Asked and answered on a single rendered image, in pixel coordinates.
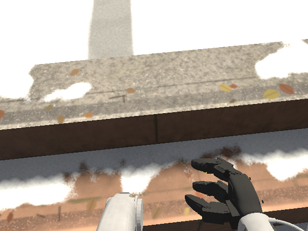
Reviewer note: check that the stairs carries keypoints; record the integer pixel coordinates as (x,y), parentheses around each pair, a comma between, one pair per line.
(58,177)

